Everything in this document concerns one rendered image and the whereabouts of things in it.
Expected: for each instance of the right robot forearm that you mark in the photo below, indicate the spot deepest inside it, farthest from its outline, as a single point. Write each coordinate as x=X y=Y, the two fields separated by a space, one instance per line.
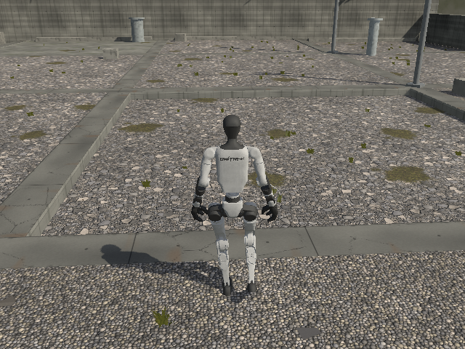
x=268 y=194

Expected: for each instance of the robot left upper arm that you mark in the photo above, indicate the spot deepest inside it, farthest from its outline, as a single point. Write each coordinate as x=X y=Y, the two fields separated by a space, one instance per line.
x=206 y=163

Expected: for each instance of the robot right upper arm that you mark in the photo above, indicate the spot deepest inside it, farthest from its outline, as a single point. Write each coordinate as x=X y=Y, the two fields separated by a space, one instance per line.
x=258 y=163

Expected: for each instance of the right robot foot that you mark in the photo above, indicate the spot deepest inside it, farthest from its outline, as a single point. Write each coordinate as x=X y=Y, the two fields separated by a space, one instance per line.
x=251 y=287

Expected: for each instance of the robot right hand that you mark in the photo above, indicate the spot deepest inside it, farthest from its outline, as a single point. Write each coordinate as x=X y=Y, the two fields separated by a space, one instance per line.
x=272 y=210

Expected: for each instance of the left robot forearm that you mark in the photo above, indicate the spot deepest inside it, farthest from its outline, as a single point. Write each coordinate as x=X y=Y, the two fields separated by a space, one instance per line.
x=199 y=193

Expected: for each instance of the robot left hand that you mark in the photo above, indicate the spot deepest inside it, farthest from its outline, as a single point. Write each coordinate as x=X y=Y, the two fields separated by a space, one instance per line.
x=198 y=210

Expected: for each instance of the humanoid robot torso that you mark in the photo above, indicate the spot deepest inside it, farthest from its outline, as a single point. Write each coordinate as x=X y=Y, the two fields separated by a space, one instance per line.
x=232 y=176

